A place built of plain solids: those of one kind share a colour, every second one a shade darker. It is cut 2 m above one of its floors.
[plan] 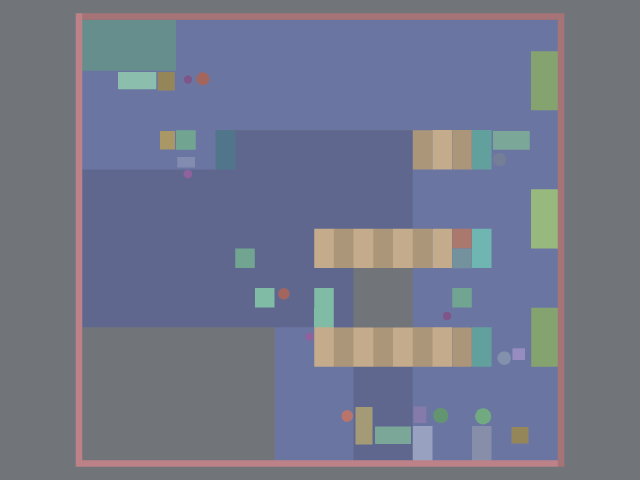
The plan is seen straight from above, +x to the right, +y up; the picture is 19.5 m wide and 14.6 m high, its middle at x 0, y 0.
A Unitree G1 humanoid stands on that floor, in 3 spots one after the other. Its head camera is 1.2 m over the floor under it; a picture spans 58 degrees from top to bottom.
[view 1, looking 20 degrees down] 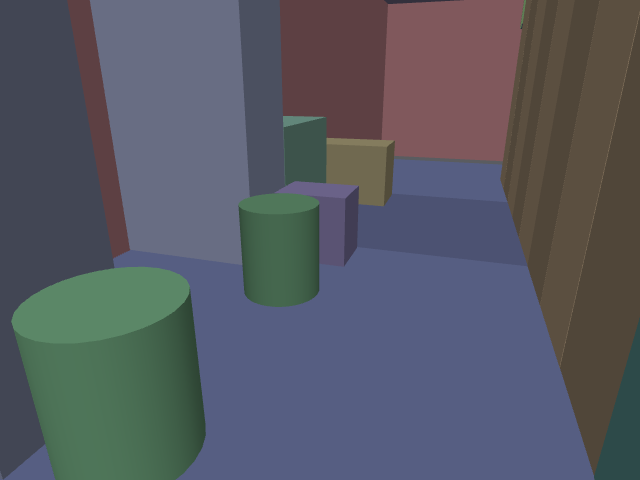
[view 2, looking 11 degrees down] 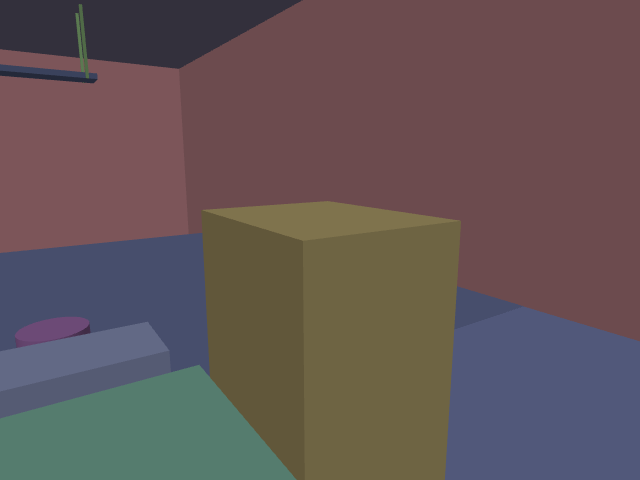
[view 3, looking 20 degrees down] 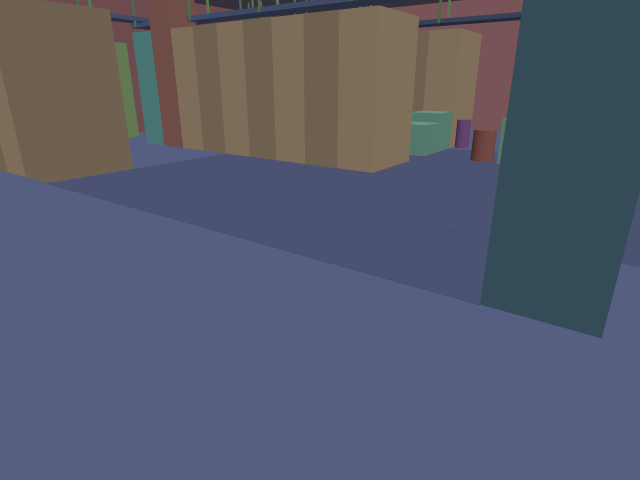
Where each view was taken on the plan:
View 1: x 5.89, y -4.37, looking -162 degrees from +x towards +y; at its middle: carton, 2.98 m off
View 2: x -3.99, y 4.00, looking -124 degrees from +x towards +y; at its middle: cart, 0.83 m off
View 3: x -3.14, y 5.67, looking -54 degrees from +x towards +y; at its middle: floor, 3.51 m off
